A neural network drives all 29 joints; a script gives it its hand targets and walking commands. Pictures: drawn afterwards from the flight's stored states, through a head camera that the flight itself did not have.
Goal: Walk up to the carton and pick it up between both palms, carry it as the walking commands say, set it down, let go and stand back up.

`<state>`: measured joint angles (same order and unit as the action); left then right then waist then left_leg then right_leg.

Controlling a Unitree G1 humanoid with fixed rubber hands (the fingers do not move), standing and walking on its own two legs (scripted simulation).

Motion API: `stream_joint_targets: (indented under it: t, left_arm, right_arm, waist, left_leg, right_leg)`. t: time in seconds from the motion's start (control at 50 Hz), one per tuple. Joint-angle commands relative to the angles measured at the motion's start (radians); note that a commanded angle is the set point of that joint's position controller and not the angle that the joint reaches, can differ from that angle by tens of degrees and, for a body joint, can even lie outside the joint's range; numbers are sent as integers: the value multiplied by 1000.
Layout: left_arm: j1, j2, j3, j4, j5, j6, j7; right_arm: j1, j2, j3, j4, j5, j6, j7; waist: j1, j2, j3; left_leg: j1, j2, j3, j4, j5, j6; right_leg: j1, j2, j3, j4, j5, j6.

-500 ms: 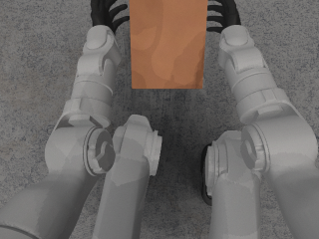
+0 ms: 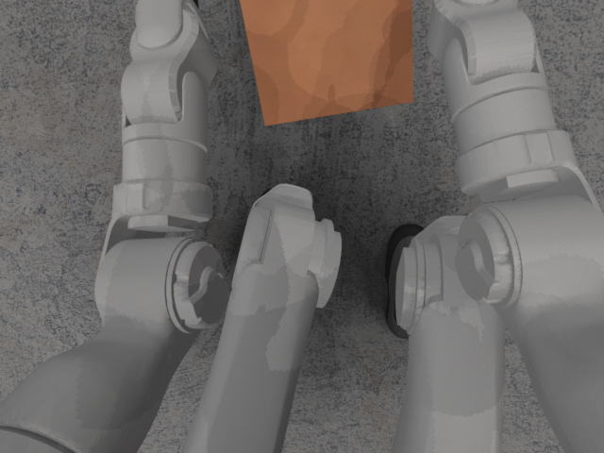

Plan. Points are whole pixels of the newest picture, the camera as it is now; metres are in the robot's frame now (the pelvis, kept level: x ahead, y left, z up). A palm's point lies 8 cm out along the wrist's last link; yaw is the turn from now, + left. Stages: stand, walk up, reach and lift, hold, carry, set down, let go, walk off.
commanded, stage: reach and lift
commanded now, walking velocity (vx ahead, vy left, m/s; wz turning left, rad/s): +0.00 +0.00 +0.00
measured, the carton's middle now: (320, 3) +0.54 +0.10 -0.25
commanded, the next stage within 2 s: none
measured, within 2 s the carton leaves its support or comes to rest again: neither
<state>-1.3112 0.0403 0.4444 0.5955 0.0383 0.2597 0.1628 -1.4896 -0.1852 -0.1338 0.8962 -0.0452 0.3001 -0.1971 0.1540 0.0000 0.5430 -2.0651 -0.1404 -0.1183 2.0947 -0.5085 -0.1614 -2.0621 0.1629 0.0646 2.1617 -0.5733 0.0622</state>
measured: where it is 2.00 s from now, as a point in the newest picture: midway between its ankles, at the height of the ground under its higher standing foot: (332, 280)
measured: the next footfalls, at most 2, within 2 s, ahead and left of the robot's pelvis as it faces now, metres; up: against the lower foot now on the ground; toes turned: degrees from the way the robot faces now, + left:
none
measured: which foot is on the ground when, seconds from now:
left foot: down 0.00-1.00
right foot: down 0.00-1.00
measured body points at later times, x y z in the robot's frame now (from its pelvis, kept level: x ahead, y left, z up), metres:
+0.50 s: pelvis -0.03 +0.02 +0.02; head +0.30 +0.04 +0.31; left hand +0.49 +0.19 -0.07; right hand +0.55 -0.05 -0.08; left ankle +0.15 +0.15 -0.36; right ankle +0.13 -0.11 -0.36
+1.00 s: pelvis -0.02 +0.01 +0.07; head +0.30 +0.01 +0.37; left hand +0.49 +0.18 -0.01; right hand +0.53 -0.06 -0.02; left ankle +0.15 +0.15 -0.36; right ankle +0.13 -0.12 -0.36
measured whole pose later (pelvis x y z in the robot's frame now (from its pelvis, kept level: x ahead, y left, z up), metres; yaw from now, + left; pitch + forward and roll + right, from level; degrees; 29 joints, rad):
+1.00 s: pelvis -0.02 +0.01 +0.07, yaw -1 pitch +19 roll +1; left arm -1.20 -0.09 0.42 0.42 0.11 0.39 0.38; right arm -1.34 -0.08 -0.19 0.68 -0.08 0.45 -0.23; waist 0.10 0.00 0.52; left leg -1.76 -0.14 -0.12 1.88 -0.46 -0.14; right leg -1.76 0.18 0.10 1.94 -0.52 0.08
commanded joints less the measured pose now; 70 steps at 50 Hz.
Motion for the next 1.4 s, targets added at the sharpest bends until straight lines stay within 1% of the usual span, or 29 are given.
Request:
stream_joint_targets:
  t: [0.0, 0.02, 0.04, 0.08, 0.14, 0.2, 0.22, 0.24, 0.3, 0.32, 0.34, 0.4, 0.48, 0.58, 0.62, 0.66, 0.76, 0.78, 0.86, 0.9, 0.94, 1.04, 1.06, 1.1, 1.14, 1.16, 1.2, 1.26, 1.38]
  left_arm:
    - [-682, -1061, -613, -193, -181, 50, -267]
    - [-679, -1082, -631, -201, -177, 59, -262]
    - [-700, -1078, -661, -280, -202, 62, -258]
    - [-645, -1121, -663, -127, -173, 93, -260]
    - [-592, -1132, -555, 51, -78, 109, -280]
    - [-506, -1152, -520, 133, -11, 111, -288]
    - [-537, -1140, -530, 116, -18, 105, -289]
    - [-514, -1165, -545, 92, -17, 104, -284]
    - [-660, -1141, -557, 29, -67, 95, -263]
    - [-681, -1130, -557, 17, -65, 94, -250]
    - [-716, -1124, -586, -105, -97, 87, -232]
    - [-695, -1149, -566, 2, -81, 125, -231]
    - [-652, -1177, -543, 100, -35, 150, -247]
    - [-780, -1225, -679, -161, -118, 138, -252]
    - [-843, -1182, -731, -247, -149, 132, -249]
    - [-857, -1206, -767, -239, -143, 143, -249]
    - [-703, -1200, -731, -109, -99, 139, -258]
    - [-660, -1167, -678, -53, -75, 136, -260]
    - [-612, -1157, -633, -46, -68, 128, -270]
    - [-624, -1185, -719, -180, -126, 134, -265]
    - [-621, -1158, -727, -189, -129, 152, -253]
    - [-619, -1143, -644, -80, -97, 163, -252]
    - [-582, -1159, -669, -121, -96, 168, -257]
    - [-639, -1160, -662, -122, -95, 167, -262]
    - [-657, -1146, -666, -141, -102, 159, -265]
    - [-709, -1161, -689, -180, -122, 158, -268]
    - [-755, -1160, -645, -123, -96, 157, -272]
    - [-705, -1186, -653, -68, -79, 163, -274]
    - [-689, -1195, -604, -23, -47, 164, -295]
  right_arm:
    - [-694, 1062, 411, -376, 139, -62, 246]
    - [-721, 1076, 426, -451, 167, -71, 242]
    - [-677, 1101, 431, -485, 156, -53, 238]
    - [-694, 1086, 382, -397, 159, -48, 256]
    - [-622, 1097, 265, -231, 49, -31, 286]
    - [-680, 1124, 287, -298, 45, -41, 308]
    - [-711, 1126, 306, -313, 59, -45, 309]
    - [-761, 1123, 347, -386, 89, -46, 310]
    - [-849, 1119, 383, -414, 140, -39, 316]
    - [-848, 1156, 402, -400, 166, -28, 321]
    - [-862, 1150, 430, -467, 178, -22, 315]
    - [-867, 1145, 385, -390, 171, 1, 321]
    - [-804, 1167, 300, -225, 126, 15, 351]
    - [-744, 1265, 342, -327, 139, 21, 336]
    - [-685, 1277, 324, -289, 122, 32, 329]
    - [-619, 1270, 292, -232, 92, 36, 329]
    - [-625, 1284, 317, -266, 83, 21, 330]
    - [-633, 1294, 314, -256, 72, 22, 325]
    - [-616, 1318, 377, -282, 83, 37, 317]
    - [-715, 1345, 506, -498, 190, 37, 306]
    - [-745, 1343, 541, -523, 208, 54, 289]
    - [-629, 1347, 451, -313, 147, 84, 288]
    - [-672, 1356, 490, -428, 178, 70, 287]
    - [-698, 1359, 453, -404, 159, 70, 284]
    - [-694, 1372, 451, -409, 159, 61, 279]
    - [-688, 1374, 438, -406, 168, 62, 276]
    - [-635, 1368, 331, -269, 114, 66, 281]
    - [-662, 1329, 320, -284, 116, 51, 291]
    - [-608, 1346, 268, -213, 68, 60, 316]
  waist:
    - [-47, -112, -2393]
    - [-5, -58, -2501]
    - [-35, -81, -2562]
    - [-60, -19, -2340]
    - [-84, -20, -2056]
    - [-51, -20, -2132]
    - [-53, -36, -2152]
    - [-14, -35, -2215]
    - [-12, -86, -2284]
    - [24, -72, -2310]
    - [2, -91, -2398]
    - [8, -105, -2310]
    - [-12, -27, -2166]
    - [-43, 19, -2507]
    - [-85, -6, -2487]
    - [-115, 70, -2462]
    - [-82, 39, -2330]
    - [-39, 10, -2248]
    - [-16, -82, -2353]
    - [22, -93, -2599]
    - [62, -115, -2602]
    - [51, -147, -2310]
    - [81, -121, -2421]
    - [53, -117, -2391]
    - [77, -113, -2414]
    - [46, -91, -2412]
    - [19, -57, -2278]
    - [17, -4, -2261]
    - [-20, -7, -2239]
  left_leg:
    - [822, -29, 262, -159, 431, 77]
    - [889, -36, 274, -151, 522, 72]
    - [911, -50, 268, -173, 532, 72]
    - [848, -39, 253, -202, 418, 77]
    - [677, -34, 258, -225, 224, 86]
    - [714, -35, 259, -225, 230, 102]
    - [705, -36, 259, -221, 233, 106]
    - [784, -39, 245, -235, 286, 115]
    - [855, -33, 223, -243, 250, 119]
    - [901, -33, 227, -259, 242, 118]
    - [960, -39, 226, -253, 247, 117]
    - [945, -33, 211, -314, 136, 115]
    - [899, -24, 196, -356, -30, 103]
    - [1058, -36, 229, -350, 202, 90]
    - [1070, -39, 201, -364, 200, 91]
    - [1103, -28, 197, -373, 181, 73]
    - [1001, -36, 218, -391, 184, 78]
    - [922, -41, 240, -391, 156, 87]
    - [919, -43, 260, -377, 235, 106]
    - [1061, -53, 244, -392, 351, 107]
    - [1071, -51, 250, -390, 354, 113]
    - [953, -30, 246, -459, 169, 110]
    - [1047, -38, 239, -469, 232, 116]
    - [1042, -39, 234, -488, 184, 116]
    - [1038, -38, 241, -487, 227, 110]
    - [1057, -37, 242, -496, 229, 110]
    - [1003, -30, 239, -526, 110, 102]
    - [1030, -24, 236, -545, 104, 89]
    - [1073, -26, 231, -594, 33, 91]
  right_leg:
    - [839, 29, -133, -266, 349, -55]
    - [919, 33, -129, -245, 449, -52]
    - [950, 52, -144, -249, 479, -53]
    - [759, 34, -150, -251, 357, -48]
    - [593, 24, -138, -306, 161, -75]
    - [617, 20, -129, -326, 152, -63]
    - [637, 16, -119, -331, 158, -60]
    - [640, 22, -135, -324, 185, -51]
    - [631, 20, -141, -332, 140, -57]
    - [632, 20, -144, -330, 130, -53]
    - [673, 29, -150, -331, 127, -52]
    - [642, 15, -163, -367, 44, -52]
    - [522, 12, -165, -385, -70, -70]
    - [754, 23, -146, -410, 149, -67]
    - [748, 30, -156, -400, 177, -63]
    - [722, 30, -147, -410, 166, -83]
    - [739, 35, -139, -442, 149, -70]
    - [743, 31, -116, -469, 109, -70]
    - [898, 32, -111, -477, 169, -56]
    - [1058, 41, -108, -474, 289, -45]
    - [1072, 44, -108, -468, 278, -39]
    - [991, 23, -99, -546, 116, -47]
    - [1056, 28, -97, -536, 177, -39]
    - [1056, 27, -97, -565, 131, -39]
    - [1081, 26, -87, -567, 174, -43]
    - [1103, 24, -78, -592, 176, -45]
    - [1043, 17, -76, -624, 75, -63]
    - [998, 14, -88, -626, 77, -60]
    - [1011, 9, -79, -696, -12, -64]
